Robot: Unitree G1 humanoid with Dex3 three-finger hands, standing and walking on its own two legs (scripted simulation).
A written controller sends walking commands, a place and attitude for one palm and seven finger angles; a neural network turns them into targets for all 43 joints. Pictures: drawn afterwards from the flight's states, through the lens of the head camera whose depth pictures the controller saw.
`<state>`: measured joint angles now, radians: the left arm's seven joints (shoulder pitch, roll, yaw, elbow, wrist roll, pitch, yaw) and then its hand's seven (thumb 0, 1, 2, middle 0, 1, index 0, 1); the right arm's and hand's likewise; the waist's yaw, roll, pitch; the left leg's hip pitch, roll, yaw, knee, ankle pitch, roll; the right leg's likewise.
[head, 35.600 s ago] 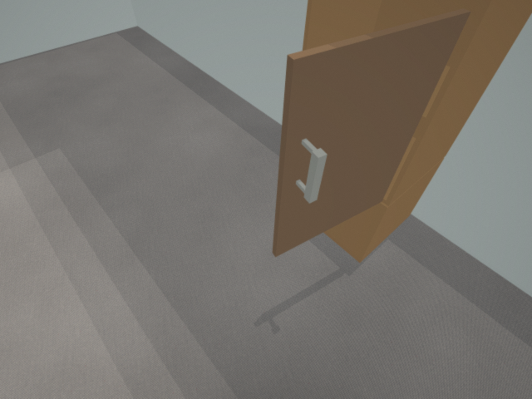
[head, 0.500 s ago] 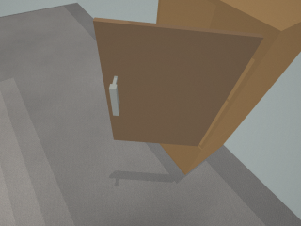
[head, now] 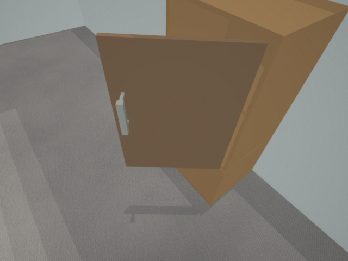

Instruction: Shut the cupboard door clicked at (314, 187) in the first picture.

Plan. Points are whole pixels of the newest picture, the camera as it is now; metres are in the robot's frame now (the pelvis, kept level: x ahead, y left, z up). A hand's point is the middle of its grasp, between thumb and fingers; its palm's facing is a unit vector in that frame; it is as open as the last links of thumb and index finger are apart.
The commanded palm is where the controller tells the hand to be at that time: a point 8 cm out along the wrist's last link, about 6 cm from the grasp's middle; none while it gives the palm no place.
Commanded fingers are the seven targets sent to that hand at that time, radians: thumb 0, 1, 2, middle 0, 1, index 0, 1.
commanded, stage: come to a stop and stand still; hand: left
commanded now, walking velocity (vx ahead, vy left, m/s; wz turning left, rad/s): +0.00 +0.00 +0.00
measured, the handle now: (123, 114) +0.53 +0.19 +0.00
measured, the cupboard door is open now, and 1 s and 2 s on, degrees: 51 51 51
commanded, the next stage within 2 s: look again from close up in 0.06 s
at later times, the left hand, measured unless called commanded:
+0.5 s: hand out of the picture +0.01 +0.21 -0.18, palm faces +0.03 -0.98 -0.21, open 7.4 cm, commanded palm none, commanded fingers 0.00 0.90 0.90 -0.20 -0.30 -0.20 -0.30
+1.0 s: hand out of the picture +0.01 +0.20 -0.19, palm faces -0.01 -0.98 -0.17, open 7.4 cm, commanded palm none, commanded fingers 0.00 0.90 0.90 -0.20 -0.30 -0.20 -0.30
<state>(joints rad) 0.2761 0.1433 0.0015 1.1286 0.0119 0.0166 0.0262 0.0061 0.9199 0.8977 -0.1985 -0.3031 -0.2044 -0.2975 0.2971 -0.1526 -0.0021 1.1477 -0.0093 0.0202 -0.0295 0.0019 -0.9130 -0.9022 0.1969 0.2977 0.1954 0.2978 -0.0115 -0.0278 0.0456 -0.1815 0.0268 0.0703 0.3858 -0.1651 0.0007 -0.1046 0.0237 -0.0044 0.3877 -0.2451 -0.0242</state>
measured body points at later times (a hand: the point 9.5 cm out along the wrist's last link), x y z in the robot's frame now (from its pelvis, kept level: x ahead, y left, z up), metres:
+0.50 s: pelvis +0.00 +0.03 -0.01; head +0.00 +0.03 +0.44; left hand +0.01 +0.26 -0.16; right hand +0.01 -0.19 -0.17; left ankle +0.03 +0.12 -0.74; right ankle -0.02 -0.10 -0.74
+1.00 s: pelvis +0.03 +0.03 -0.01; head +0.04 +0.04 +0.44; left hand +0.01 +0.26 -0.18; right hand +0.06 -0.21 -0.16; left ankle +0.03 +0.12 -0.74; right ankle -0.02 -0.10 -0.74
